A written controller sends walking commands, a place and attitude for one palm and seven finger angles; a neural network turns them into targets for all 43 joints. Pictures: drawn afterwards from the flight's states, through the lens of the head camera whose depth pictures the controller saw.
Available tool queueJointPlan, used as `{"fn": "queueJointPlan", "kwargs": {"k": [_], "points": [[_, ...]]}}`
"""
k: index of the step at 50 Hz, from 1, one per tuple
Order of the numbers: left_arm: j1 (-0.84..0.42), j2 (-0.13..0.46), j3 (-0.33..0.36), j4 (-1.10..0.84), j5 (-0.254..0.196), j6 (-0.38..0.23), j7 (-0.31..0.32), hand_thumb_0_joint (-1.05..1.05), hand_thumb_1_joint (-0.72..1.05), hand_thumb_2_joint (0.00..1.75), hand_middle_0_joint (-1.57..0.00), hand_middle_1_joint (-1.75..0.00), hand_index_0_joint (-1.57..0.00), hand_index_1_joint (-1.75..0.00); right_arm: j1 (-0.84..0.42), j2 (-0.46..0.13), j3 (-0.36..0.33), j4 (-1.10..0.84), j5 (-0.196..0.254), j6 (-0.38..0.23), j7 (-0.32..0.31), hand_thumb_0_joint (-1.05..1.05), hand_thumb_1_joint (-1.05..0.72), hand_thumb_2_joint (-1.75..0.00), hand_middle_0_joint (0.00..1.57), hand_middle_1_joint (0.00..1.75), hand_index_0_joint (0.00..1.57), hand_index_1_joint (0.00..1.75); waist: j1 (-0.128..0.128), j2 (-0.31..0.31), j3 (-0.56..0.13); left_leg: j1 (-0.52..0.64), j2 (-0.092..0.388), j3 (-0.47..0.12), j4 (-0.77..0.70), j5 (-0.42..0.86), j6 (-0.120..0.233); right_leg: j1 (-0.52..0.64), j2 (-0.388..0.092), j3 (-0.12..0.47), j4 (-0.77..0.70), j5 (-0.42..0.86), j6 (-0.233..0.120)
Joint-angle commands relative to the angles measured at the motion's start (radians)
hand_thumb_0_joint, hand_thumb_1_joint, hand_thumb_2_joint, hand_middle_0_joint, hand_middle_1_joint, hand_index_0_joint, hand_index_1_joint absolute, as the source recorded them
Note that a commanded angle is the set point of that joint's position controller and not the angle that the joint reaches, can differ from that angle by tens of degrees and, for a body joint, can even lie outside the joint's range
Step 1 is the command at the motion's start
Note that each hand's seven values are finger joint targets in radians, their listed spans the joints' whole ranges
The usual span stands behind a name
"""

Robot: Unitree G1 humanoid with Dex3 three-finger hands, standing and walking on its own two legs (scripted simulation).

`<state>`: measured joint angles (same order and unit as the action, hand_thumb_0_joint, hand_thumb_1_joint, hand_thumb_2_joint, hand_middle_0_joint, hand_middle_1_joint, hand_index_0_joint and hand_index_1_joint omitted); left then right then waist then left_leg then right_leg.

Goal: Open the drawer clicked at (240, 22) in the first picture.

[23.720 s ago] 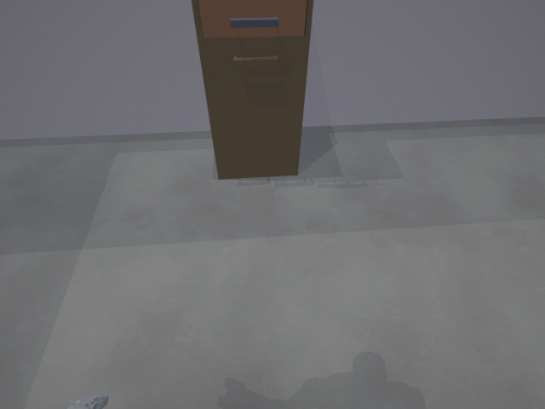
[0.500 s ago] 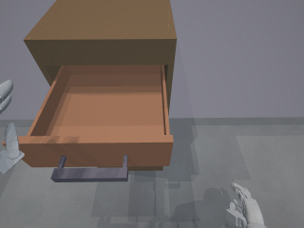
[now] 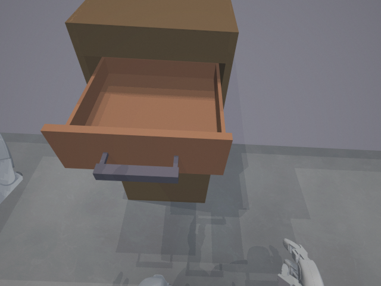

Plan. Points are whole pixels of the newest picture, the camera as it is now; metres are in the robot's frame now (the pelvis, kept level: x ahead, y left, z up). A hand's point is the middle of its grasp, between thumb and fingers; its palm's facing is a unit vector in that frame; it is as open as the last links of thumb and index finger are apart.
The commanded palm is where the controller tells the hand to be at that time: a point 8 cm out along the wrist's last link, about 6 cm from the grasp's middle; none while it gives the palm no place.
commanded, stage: step back with the hand held close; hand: left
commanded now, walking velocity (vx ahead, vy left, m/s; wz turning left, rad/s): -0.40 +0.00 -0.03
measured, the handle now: (139, 165) +0.35 +0.14 +0.06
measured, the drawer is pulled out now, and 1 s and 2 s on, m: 0.28 0.28 0.28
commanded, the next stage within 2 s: stop stepping back and stand still in 0.20 s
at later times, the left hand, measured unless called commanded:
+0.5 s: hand out of the picture +0.12 +0.22 +0.23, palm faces +0.35 -0.79 -0.49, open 7.4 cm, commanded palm +0.05 +0.27 +0.25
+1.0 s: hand out of the picture +0.07 +0.22 +0.24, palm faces +0.44 -0.82 -0.36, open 7.4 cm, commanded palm +0.01 +0.27 +0.25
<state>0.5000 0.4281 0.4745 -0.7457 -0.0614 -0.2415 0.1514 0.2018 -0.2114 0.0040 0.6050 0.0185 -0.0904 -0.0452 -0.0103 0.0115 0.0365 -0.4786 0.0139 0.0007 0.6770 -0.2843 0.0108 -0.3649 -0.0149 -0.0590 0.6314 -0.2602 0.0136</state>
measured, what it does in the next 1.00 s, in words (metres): walks backwards: right foot, then left foot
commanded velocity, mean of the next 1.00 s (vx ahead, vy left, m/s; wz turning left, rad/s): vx -0.02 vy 0.01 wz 0.00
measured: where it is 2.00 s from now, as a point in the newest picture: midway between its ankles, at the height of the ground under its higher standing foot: outside the picture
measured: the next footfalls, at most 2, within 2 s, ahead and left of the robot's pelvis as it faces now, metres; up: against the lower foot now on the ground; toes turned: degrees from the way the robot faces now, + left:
right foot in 0.24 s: -0.05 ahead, -0.13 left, +0.00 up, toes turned -3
left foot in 0.46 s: -0.01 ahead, +0.11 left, +0.00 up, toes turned -1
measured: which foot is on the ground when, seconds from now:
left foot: down 0.00-0.28, up 0.30-0.44, down 0.46-1.00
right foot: down 0.00-0.02, up 0.04-0.22, down 0.24-1.00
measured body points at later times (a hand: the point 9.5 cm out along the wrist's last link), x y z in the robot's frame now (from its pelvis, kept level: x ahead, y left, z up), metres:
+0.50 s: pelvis -0.09 +0.00 +0.01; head -0.07 +0.02 +0.46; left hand +0.10 +0.26 +0.26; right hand +0.05 -0.26 -0.07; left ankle -0.05 +0.11 -0.72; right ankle -0.09 -0.13 -0.72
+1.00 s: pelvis -0.13 -0.01 +0.01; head -0.14 +0.01 +0.46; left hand +0.04 +0.26 +0.26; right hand +0.03 -0.24 -0.07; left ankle -0.05 +0.11 -0.72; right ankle -0.09 -0.13 -0.72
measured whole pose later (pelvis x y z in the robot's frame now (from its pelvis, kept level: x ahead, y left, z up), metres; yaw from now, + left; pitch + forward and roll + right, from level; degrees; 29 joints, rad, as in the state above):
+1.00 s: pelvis -0.13 -0.01 +0.01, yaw -1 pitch -3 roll -2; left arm 0.48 0.39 0.42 -0.67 -0.04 -0.18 0.17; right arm 0.21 -0.20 0.02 0.63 0.01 -0.08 -0.05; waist -0.02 0.01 0.01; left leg -0.35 0.03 -0.03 0.61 -0.23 0.01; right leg -0.27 0.02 -0.05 0.56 -0.28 -0.01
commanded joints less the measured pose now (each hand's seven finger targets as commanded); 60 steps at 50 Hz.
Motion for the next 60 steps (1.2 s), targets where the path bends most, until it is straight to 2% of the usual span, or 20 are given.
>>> {"fn": "queueJointPlan", "kwargs": {"k": [1,4,11,12,14,15,18,20,23,24,26,33,41,46,50,54,55,56,58,60], "points": [[-0.055,0.206,0.162,-0.186,0.003,-0.063,0.026,0.00,0.90,0.90,-0.20,-0.30,-0.20,-0.30,-0.106,-0.121,-0.046,-0.195,-0.005,-0.062,-0.016,0.00,-0.90,-0.90,0.20,0.30,0.20,0.30,-0.003,0.278,-0.110,-0.091,0.285,-0.336,-0.472,-0.330,0.089,0.092,0.041,0.036,0.191,-0.219,-0.003],[-0.046,0.213,0.183,-0.187,0.000,-0.086,0.024,0.00,0.90,0.90,-0.20,-0.30,-0.20,-0.30,-0.069,-0.119,-0.069,-0.177,-0.011,-0.089,0.003,0.00,-0.90,-0.90,0.20,0.30,0.20,0.30,-0.006,0.222,-0.148,-0.036,0.295,-0.282,-0.398,-0.151,0.131,0.047,0.048,0.089,0.360,-0.263,-0.009],[-0.019,0.214,0.179,-0.206,-0.030,-0.114,-0.022,0.00,0.90,0.90,-0.20,-0.30,-0.20,-0.30,-0.110,-0.124,-0.044,-0.140,-0.012,-0.113,0.030,0.00,-0.90,-0.90,0.20,0.30,0.20,0.30,0.019,0.186,-0.191,0.114,0.207,-0.139,-0.261,0.040,0.052,0.172,0.031,0.020,-0.196,-0.051,-0.024],[-0.031,0.240,0.194,-0.202,-0.030,-0.123,-0.028,0.00,0.90,0.90,-0.20,-0.30,-0.20,-0.30,-0.113,-0.116,-0.043,-0.141,-0.008,-0.107,0.028,0.00,-0.90,-0.90,0.20,0.30,0.20,0.30,0.010,0.105,-0.173,0.125,0.140,-0.064,-0.164,-0.024,0.013,0.132,-0.031,0.057,-0.293,0.025,-0.052],[0.005,0.270,0.198,-0.181,-0.039,-0.106,-0.022,0.00,0.90,0.90,-0.20,-0.30,-0.20,-0.30,-0.085,-0.123,-0.080,-0.139,0.026,-0.094,0.021,0.00,-0.90,-0.90,0.20,0.30,0.20,0.30,0.006,-0.240,-0.193,0.168,-0.046,0.017,0.329,-0.127,-0.067,-0.098,-0.333,0.396,-0.415,-0.035,-0.193],[0.047,0.228,0.184,-0.110,-0.032,-0.080,-0.011,0.00,0.90,0.90,-0.20,-0.30,-0.20,-0.30,-0.116,-0.094,-0.073,-0.114,0.010,-0.065,0.019,0.00,-0.90,-0.90,0.20,0.30,0.20,0.30,0.001,-0.212,-0.157,0.052,-0.029,-0.033,0.464,-0.187,-0.055,-0.041,-0.351,0.338,-0.362,0.243,-0.213],[0.091,0.201,0.187,-0.085,-0.004,-0.051,0.009,0.00,0.90,0.90,-0.20,-0.30,-0.20,-0.30,-0.136,-0.045,-0.027,-0.158,0.009,-0.021,0.000,0.00,-0.90,-0.90,0.20,0.30,0.20,0.30,-0.022,-0.133,-0.147,0.036,0.019,-0.030,0.176,-0.160,-0.027,0.132,-0.251,0.173,-0.206,0.530,-0.145],[0.094,0.187,0.174,-0.087,0.000,-0.041,0.026,0.00,0.90,0.90,-0.20,-0.30,-0.20,-0.30,-0.105,-0.068,-0.028,-0.161,0.007,-0.021,-0.012,0.00,-0.90,-0.90,0.20,0.30,0.20,0.30,-0.031,-0.109,-0.146,0.165,-0.003,0.017,-0.154,-0.015,-0.006,0.144,-0.189,0.139,-0.174,0.400,-0.092],[0.052,0.196,0.151,-0.194,-0.004,-0.052,0.031,0.00,0.90,0.90,-0.20,-0.30,-0.20,-0.30,-0.096,-0.141,-0.062,-0.186,0.009,-0.059,-0.008,0.00,-0.90,-0.90,0.20,0.30,0.20,0.30,0.005,0.089,-0.151,0.223,0.189,-0.160,-0.288,0.301,0.059,0.157,-0.048,0.070,-0.099,0.135,-0.005],[0.086,0.200,0.145,-0.161,-0.008,-0.048,0.024,0.00,0.90,0.90,-0.20,-0.30,-0.20,-0.30,-0.086,-0.146,-0.069,-0.193,0.026,-0.060,-0.005,0.00,-0.90,-0.90,0.20,0.30,0.20,0.30,0.004,0.067,-0.151,0.231,0.196,-0.148,-0.294,0.205,0.056,0.156,-0.036,0.079,-0.127,0.014,-0.008],[0.072,0.207,0.163,-0.211,0.004,-0.044,0.026,0.00,0.90,0.90,-0.20,-0.30,-0.20,-0.30,-0.096,-0.108,-0.038,-0.186,0.005,-0.063,-0.002,0.00,-0.90,-0.90,0.20,0.30,0.20,0.30,-0.002,0.227,-0.113,0.067,0.178,-0.197,-0.417,-0.084,0.059,0.213,0.005,0.020,-0.087,-0.078,0.000],[0.015,0.149,0.100,-0.161,0.022,-0.028,0.034,0.00,0.90,0.90,-0.20,-0.30,-0.20,-0.30,-0.087,-0.114,-0.042,-0.155,0.003,-0.082,0.001,0.00,-0.90,-0.90,0.20,0.30,0.20,0.30,-0.009,0.140,-0.076,0.018,0.112,-0.120,-0.395,-0.347,0.037,0.226,0.022,0.035,-0.184,-0.139,-0.018],[-0.090,0.139,0.046,-0.091,0.015,0.007,0.038,0.00,0.90,0.90,-0.20,-0.30,-0.20,-0.30,-0.083,-0.100,-0.031,-0.127,-0.013,-0.046,-0.008,0.00,-0.90,-0.90,0.20,0.30,0.20,0.30,-0.024,-0.068,-0.032,0.215,0.014,-0.024,-0.091,-0.131,0.017,-0.044,-0.108,0.209,-0.379,-0.330,-0.088],[-0.106,0.150,0.050,-0.111,0.016,0.008,0.039,0.00,0.90,0.90,-0.20,-0.30,-0.20,-0.30,-0.096,-0.102,-0.025,-0.132,-0.012,-0.028,-0.011,0.00,-0.90,-0.90,0.20,0.30,0.20,0.30,-0.023,0.006,-0.001,0.216,0.034,-0.081,-0.157,-0.192,0.028,-0.098,-0.076,0.146,-0.301,-0.374,-0.073],[-0.074,0.163,0.088,-0.160,0.023,-0.013,0.037,0.00,0.90,0.90,-0.20,-0.30,-0.20,-0.30,-0.105,-0.097,-0.021,-0.154,-0.005,-0.048,-0.012,0.00,-0.90,-0.90,0.20,0.30,0.20,0.30,-0.004,0.196,-0.031,0.031,0.144,-0.253,-0.468,-0.386,0.055,0.153,0.049,0.027,-0.075,-0.159,-0.010],[0.010,0.163,0.095,-0.111,0.024,-0.021,0.027,0.00,0.90,0.90,-0.20,-0.30,-0.20,-0.30,-0.089,-0.092,-0.031,-0.155,-0.005,-0.061,-0.007,0.00,-0.90,-0.90,0.20,0.30,0.20,0.30,0.002,0.097,-0.050,0.034,0.082,-0.115,-0.373,-0.238,0.034,0.213,0.024,0.049,-0.211,-0.103,-0.020],[-0.023,-0.090,-0.366,0.817,0.120,0.149,-0.121,0.00,0.90,0.90,-0.20,-0.30,-0.20,-0.30,-0.120,-0.241,-0.096,0.130,-0.019,-0.110,0.053,0.00,-0.90,-0.90,0.20,0.30,0.20,0.30,-0.021,0.054,-0.022,0.013,0.062,-0.122,-0.115,0.067,0.024,0.065,-0.085,0.080,-0.088,0.151,-0.042],[-0.019,-0.109,-0.350,0.853,0.105,0.224,-0.143,0.00,0.90,0.90,-0.20,-0.30,-0.20,-0.30,-0.015,-0.139,-0.080,0.141,-0.014,-0.055,0.054,0.00,-0.90,-0.90,0.20,0.30,0.20,0.30,-0.025,-0.012,-0.104,0.137,0.054,-0.066,-0.087,0.106,0.006,0.036,-0.107,0.119,-0.127,0.141,-0.050],[-0.121,-0.110,-0.365,0.893,0.102,0.255,-0.150,0.00,0.90,0.90,-0.20,-0.30,-0.20,-0.30,0.029,-0.115,-0.056,0.132,-0.024,0.018,0.048,0.00,-0.90,-0.90,0.20,0.30,0.20,0.30,-0.024,-0.134,-0.068,0.117,0.043,-0.109,-0.062,-0.062,0.022,-0.093,-0.112,0.098,-0.183,-0.236,-0.070],[-0.185,-0.098,-0.373,0.987,0.105,0.266,-0.143,0.00,0.90,0.90,-0.20,-0.30,-0.20,-0.30,0.052,-0.115,-0.056,0.134,-0.043,0.062,0.042,0.00,-0.90,-0.90,0.20,0.30,0.20,0.30,-0.019,-0.305,-0.030,0.137,-0.004,-0.059,0.073,-0.017,0.016,-0.119,-0.159,0.127,-0.240,-0.250,-0.114]]}}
